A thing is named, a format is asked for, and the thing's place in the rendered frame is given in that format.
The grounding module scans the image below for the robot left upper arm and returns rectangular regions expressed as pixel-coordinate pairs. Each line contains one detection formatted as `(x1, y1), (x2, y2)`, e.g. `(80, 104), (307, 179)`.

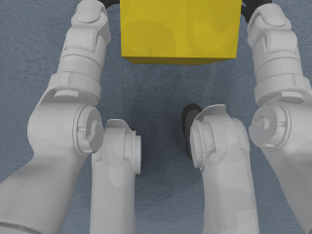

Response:
(0, 102), (104, 234)

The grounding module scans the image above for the left robot hand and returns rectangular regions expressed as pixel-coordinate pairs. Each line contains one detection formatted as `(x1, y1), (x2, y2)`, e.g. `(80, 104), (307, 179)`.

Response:
(98, 0), (120, 10)

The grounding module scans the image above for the robot right thigh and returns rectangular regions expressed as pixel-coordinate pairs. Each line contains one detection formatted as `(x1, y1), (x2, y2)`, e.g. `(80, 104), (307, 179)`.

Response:
(189, 113), (259, 234)

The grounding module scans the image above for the right robot hand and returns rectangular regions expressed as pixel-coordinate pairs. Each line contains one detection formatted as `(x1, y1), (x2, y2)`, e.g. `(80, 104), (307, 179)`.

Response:
(241, 0), (272, 23)

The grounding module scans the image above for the robot left forearm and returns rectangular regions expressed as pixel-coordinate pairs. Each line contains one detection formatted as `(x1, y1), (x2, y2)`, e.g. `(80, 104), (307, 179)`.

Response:
(27, 0), (111, 144)

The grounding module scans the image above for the robot right upper arm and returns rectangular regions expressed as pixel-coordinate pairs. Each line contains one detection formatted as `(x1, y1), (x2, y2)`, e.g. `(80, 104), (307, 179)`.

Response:
(249, 101), (312, 234)

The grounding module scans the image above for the robot right forearm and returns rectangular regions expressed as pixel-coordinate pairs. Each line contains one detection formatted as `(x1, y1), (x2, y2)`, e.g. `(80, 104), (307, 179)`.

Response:
(247, 3), (312, 106)

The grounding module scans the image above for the robot thigh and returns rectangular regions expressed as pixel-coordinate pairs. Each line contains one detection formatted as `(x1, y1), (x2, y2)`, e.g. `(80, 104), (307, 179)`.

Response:
(90, 128), (141, 234)
(189, 113), (259, 234)

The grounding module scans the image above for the carton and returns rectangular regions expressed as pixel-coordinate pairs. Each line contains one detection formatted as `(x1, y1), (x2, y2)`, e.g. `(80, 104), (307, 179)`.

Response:
(120, 0), (242, 65)

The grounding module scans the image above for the robot left thigh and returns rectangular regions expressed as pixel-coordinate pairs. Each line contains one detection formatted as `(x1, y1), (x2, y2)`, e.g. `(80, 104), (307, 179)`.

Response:
(90, 128), (141, 234)

